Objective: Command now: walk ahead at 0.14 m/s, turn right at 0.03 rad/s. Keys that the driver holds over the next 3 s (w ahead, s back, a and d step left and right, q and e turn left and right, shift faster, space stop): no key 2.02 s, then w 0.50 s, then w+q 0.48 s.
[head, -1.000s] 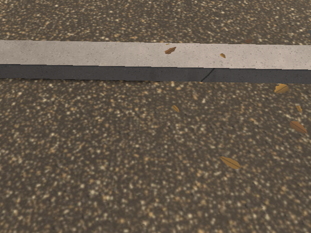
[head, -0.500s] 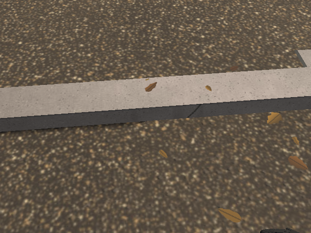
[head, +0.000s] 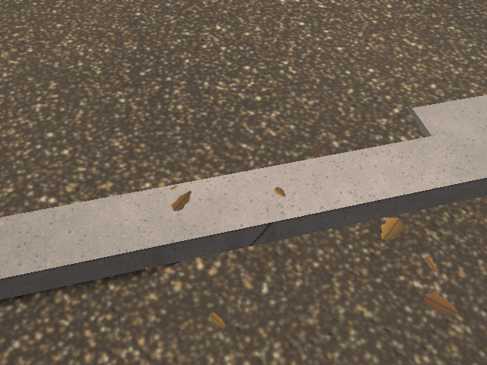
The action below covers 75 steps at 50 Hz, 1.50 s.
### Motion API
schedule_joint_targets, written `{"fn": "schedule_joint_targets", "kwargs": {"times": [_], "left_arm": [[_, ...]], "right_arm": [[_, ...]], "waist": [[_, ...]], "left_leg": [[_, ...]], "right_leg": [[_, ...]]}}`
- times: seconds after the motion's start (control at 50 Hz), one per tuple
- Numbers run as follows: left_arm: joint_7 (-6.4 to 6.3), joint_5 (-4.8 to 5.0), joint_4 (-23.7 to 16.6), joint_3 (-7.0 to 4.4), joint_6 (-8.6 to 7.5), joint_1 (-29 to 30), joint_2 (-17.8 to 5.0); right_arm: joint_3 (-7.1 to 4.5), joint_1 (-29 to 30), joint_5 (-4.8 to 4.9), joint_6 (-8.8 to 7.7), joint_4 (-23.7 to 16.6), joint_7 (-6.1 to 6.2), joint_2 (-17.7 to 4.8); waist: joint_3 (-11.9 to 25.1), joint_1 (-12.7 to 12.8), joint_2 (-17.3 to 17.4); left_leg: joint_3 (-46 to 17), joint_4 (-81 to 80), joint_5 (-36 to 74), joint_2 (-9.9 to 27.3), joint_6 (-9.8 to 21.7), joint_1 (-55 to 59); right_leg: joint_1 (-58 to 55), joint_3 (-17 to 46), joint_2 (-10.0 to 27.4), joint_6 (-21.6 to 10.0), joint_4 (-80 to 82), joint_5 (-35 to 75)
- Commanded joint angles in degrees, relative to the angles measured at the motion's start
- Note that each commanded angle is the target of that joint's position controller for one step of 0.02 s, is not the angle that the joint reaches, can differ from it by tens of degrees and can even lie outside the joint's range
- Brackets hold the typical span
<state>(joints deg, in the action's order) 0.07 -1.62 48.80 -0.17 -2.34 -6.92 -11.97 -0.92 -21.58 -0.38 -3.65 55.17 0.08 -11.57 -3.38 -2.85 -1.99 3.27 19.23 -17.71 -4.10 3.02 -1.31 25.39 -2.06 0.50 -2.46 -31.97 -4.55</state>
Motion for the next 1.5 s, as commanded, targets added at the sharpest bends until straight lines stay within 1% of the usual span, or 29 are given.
{"fn": "schedule_joint_targets", "kwargs": {"times": [0.02,0.04,0.06,0.08,0.1,0.12,0.14,0.16,0.18,0.2,0.24,0.28,0.3,0.32,0.34,0.36,0.38,0.4,0.42,0.46,0.5,0.64,0.8,0.96,1.5], "left_arm": [[-1.21,-0.77,1.7,-1.9,-1.96,-11.4,-7.2],[-1.36,-1.23,2.2,-2.59,-2.4,-15.1,-11.0],[-1.28,0.44,2.7,-2.41,-1.51,-15.4,-9.5],[-0.91,1.7,2.1,-1.73,-1.05,-13.7,-7.2],[-1.1,1.56,1.9,-1.38,-0.73,-10.2,-6.4],[-1.47,1.09,1.8,-0.86,-0.41,-7.4,-5.2],[-1.97,0.94,1.8,-0.64,-0.19,-5.3,-4.9],[-2.19,0.8,2.1,-0.56,-0.05,-3.9,-4.8],[-2.16,0.56,2.5,-0.5,-0.04,-4.0,-4.8],[-2.1,0.52,3.1,-0.52,-0.06,-4.4,-4.9],[-1.94,0.71,4.1,-0.71,0.13,-5.0,-5.7],[-1.84,1.0,4.9,-0.97,0.79,-4.3,-6.3],[-1.77,1.26,5.1,-1.08,1.21,-3.8,-6.4],[-1.68,1.4,5.6,-1.18,1.55,-4.6,-6.3],[-1.58,1.47,6.0,-1.28,1.81,-5.2,-6.0],[-1.45,1.82,6.3,-1.52,2.2,-6.5,-5.4],[-1.36,1.72,7.0,-1.46,2.38,-6.4,-4.9],[-1.29,1.46,7.7,-1.43,2.32,-7.3,-4.4],[-1.26,1.3,8.4,-1.38,2.16,-8.4,-4.1],[-1.21,1.07,9.6,-1.43,1.81,-9.1,-4.3],[-1.26,1.15,10.6,-1.2,1.61,-9.1,-3.7],[-1.62,1.21,13.4,-0.66,1.65,-10.2,-2.7],[-1.98,1.24,15.7,-0.36,1.72,-11.8,-1.8],[-2.22,1.21,17.0,-0.29,1.78,-12.5,-0.9],[-2.56,1.25,18.8,-0.35,1.91,-13.5,0.6]], "right_arm": [[-1.46,-0.9,0.43,-0.25,-1.5,0.76,-7.8],[-0.73,-5.2,0.57,-0.35,-2.1,1.06,-5.3],[-0.19,-11.3,2.06,1.15,0.7,1.27,-2.4],[-1.04,-7.2,0.8,2.55,0.7,1.54,-6.0],[-1.34,-2.7,-0.32,3.17,-0.1,1.37,-6.2],[-1.23,-0.5,-0.82,3.66,-0.1,1.17,-5.3],[-1.06,0.2,-0.93,4.19,0.2,1.03,-4.5],[-0.68,-1.0,-1.0,4.65,1.2,1.0,-3.2],[-0.51,-1.8,-0.89,5.01,2.2,1.14,-2.8],[-0.45,-1.9,-0.69,5.32,2.8,1.37,-2.7],[-0.38,-0.8,-0.42,5.84,3.6,1.75,-2.7],[-0.17,-0.3,-0.54,6.03,4.4,1.88,-2.4],[-0.03,-0.5,-0.73,5.93,5.0,1.87,-2.2],[0.06,0.1,-1.09,5.69,5.1,1.86,-2.8],[0.13,0.3,-1.51,5.21,4.9,1.87,-3.7],[-0.02,1.4,-1.13,4.72,5.0,1.81,-5.2],[0.14,2.0,-0.57,4.22,5.5,1.66,-4.4],[0.42,2.5,-0.4,3.59,5.7,1.66,-3.6],[0.42,3.2,-0.26,3.14,5.8,1.75,-3.7],[0.52,3.4,-0.12,2.59,5.9,1.97,-3.5],[0.6,2.5,-0.1,2.55,6.4,2.04,-3.1],[0.8,0.2,-0.14,2.66,7.7,2.16,-2.4],[1.07,-0.7,-0.09,2.6,8.7,2.29,-1.3],[1.23,-1.3,-0.06,2.55,9.4,2.49,-0.5],[1.37,-3.6,-0.11,2.26,10.5,2.81,0.9]], "waist": [[6.5,5.6,2.2],[12.4,4.1,-5.0],[18.6,3.9,-10.8],[15.6,4.5,-5.9],[10.0,3.8,-4.4],[7.1,2.7,-2.7],[5.1,1.3,-3.0],[5.0,0.2,-4.0],[5.6,0.1,-3.9],[6.2,0.3,-3.7],[6.4,0.8,-3.8],[5.1,0.5,-3.8],[3.8,0.2,-3.4],[2.1,0.5,-2.3],[0.5,1.1,-1.5],[-2.0,2.9,1.5],[-3.1,3.0,4.6],[-2.1,3.7,6.1],[-0.9,4.3,6.8],[0.1,4.6,5.4],[0.1,4.1,3.9],[-0.5,3.4,2.5],[-0.9,3.3,2.4],[-1.1,3.4,2.6],[-1.7,3.3,2.5]], "left_leg": [[-4.9,12.5,37.5,11.4,2.1,-4.3],[-2.6,21.2,12.8,7.9,0.5,-10.8],[-2.4,30.5,-16.0,2.1,-0.2,-14.1],[-4.9,34.2,-21.6,2.2,-0.5,-16.5],[-5.5,35.6,-19.8,2.7,-0.8,-18.5],[-6.1,34.2,-16.5,3.9,-1.3,-18.0],[-6.2,31.1,-13.4,5.0,-2.0,-15.8],[-5.5,28.3,-11.1,5.1,-2.6,-12.9],[-4.5,25.8,-10.0,4.6,-3.1,-11.1],[-4.0,23.4,-9.2,4.3,-3.3,-10.1],[-3.4,18.8,-6.3,4.4,-3.4,-8.7],[-2.5,12.8,-0.9,4.3,-3.0,-6.2],[-2.1,8.8,2.8,4.3,-2.5,-4.2],[-3.6,5.5,5.2,5.4,-2.0,-3.1],[-6.5,2.5,4.1,7.9,-1.5,-3.6],[-8.5,1.5,-0.6,8.9,-0.7,-9.5],[-9.4,-0.8,-3.7,9.2,-0.6,-15.3],[-9.9,-2.7,-4.0,9.6,-0.9,-17.4],[-10.1,-3.8,-3.3,9.8,-1.1,-18.0],[-9.9,-3.9,-1.1,9.7,-1.2,-16.6],[-9.6,-3.5,0.8,9.5,-0.9,-14.8],[-9.1,-3.0,2.9,9.5,-0.2,-12.9],[-8.7,-2.6,5.3,9.3,0.0,-11.8],[-8.5,-2.4,7.1,9.3,0.0,-11.1],[-8.2,-2.2,10.2,9.3,0.1,-9.5]], "right_leg": [[-18.8,3.7,3.0,-2.4,9.7,18.8],[-30.0,13.1,14.9,-6.1,4.2,47.0],[-32.5,22.0,22.7,-15.8,5.2,53.3],[-27.9,22.8,21.4,-16.7,8.8,41.6],[-22.8,20.7,19.0,-15.3,12.0,31.2],[-18.5,18.4,16.9,-13.3,14.7,23.7],[-14.4,15.4,14.8,-11.3,16.9,19.1],[-11.9,12.8,12.8,-9.6,17.8,16.2],[-11.4,11.4,11.6,-8.8,17.8,14.7],[-11.5,10.8,11.0,-8.5,17.8,12.4],[-10.9,10.9,10.6,-7.9,18.6,3.1],[-8.0,11.1,9.6,-6.6,19.6,-10.7],[-5.6,11.2,8.9,-5.2,20.1,-17.6],[-3.2,11.6,8.4,-3.2,20.9,-23.2],[-2.2,11.7,7.5,-1.4,20.7,-25.0],[-4.0,9.8,5.0,-0.4,20.6,-21.8],[-9.2,8.1,3.9,-0.3,18.1,-16.4],[-13.8,7.6,3.8,-0.5,15.7,-11.9],[-16.5,7.2,3.8,-0.7,14.4,-8.8],[-17.8,7.3,4.0,-1.0,13.8,-6.2],[-16.7,7.2,4.1,-0.8,14.1,-5.8],[-15.9,6.9,4.1,-0.2,14.1,-4.3],[-15.9,6.8,4.3,0.0,13.5,-2.3],[-16.4,6.7,4.4,0.0,12.9,-0.7],[-17.1,6.3,4.6,0.2,12.0,1.7]]}}
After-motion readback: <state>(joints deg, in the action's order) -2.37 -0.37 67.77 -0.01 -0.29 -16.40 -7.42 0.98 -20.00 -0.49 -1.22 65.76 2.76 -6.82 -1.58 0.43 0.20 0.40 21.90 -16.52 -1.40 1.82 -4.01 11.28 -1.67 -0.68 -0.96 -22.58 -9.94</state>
